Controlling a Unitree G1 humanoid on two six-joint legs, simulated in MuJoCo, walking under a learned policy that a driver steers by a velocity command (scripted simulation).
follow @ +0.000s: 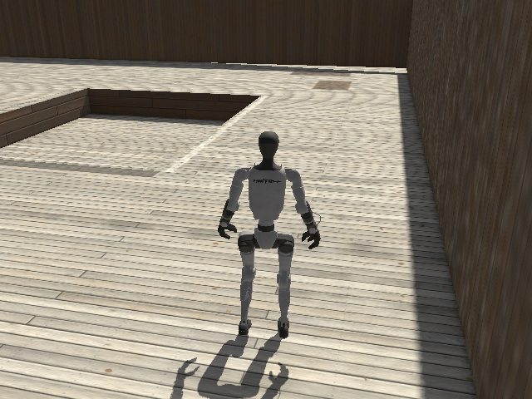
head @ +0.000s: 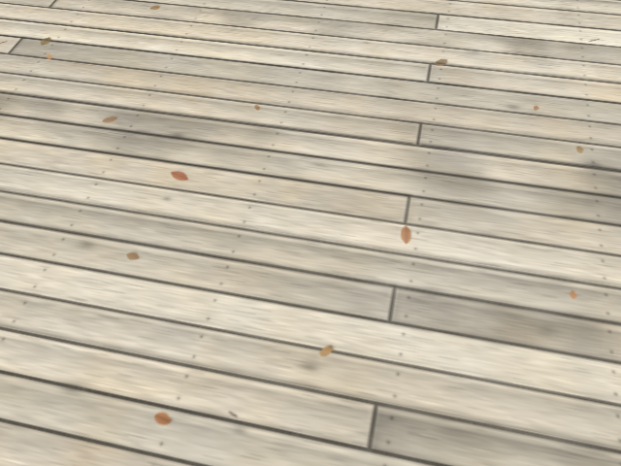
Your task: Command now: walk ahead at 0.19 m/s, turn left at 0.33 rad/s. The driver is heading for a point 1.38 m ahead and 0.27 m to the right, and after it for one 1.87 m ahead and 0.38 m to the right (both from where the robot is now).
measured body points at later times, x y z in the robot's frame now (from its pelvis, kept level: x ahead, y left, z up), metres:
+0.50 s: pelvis +0.07 -0.01 -0.01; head +0.09 -0.03 +0.44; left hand +0.23 +0.26 -0.11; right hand +0.20 -0.31 -0.11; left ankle +0.11 +0.14 -0.74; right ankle +0.06 -0.11 -0.73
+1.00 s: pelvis +0.26 -0.06 -0.01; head +0.28 -0.09 +0.44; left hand +0.35 +0.22 -0.12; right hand +0.39 -0.37 -0.09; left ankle +0.43 +0.00 -0.73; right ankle +0.06 -0.11 -0.74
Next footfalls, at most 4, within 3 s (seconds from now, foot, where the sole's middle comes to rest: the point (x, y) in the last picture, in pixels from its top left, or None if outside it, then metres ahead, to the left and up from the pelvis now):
0.20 left None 0.15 0.14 -0.77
0.52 right None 0.10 -0.12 -0.77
1.04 left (348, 460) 0.46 -0.02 -0.77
1.50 right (469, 360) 0.68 -0.31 -0.77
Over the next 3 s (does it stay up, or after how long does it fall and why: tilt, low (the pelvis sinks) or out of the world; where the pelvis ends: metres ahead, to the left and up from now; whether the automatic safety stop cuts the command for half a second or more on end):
stays up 1.36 -0.21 -0.01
